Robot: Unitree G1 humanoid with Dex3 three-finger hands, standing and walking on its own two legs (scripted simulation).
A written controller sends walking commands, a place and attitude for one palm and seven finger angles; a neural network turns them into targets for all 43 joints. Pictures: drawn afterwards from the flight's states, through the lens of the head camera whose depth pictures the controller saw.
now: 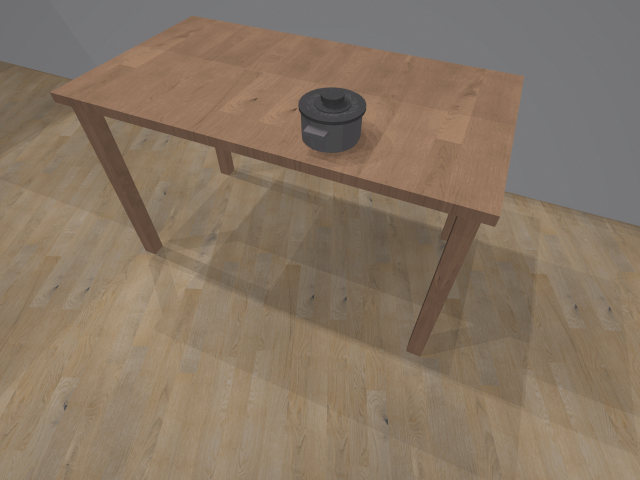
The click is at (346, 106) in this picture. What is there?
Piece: lid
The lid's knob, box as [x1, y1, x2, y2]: [321, 88, 344, 104]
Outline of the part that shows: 321,92 321,100 325,103 337,104 343,101 344,93 339,89 328,88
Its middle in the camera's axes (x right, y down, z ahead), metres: +0.03 -0.32 +0.88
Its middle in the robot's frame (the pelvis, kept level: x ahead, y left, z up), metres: +0.88 +0.02 +0.04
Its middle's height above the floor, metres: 0.82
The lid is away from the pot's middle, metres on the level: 0.00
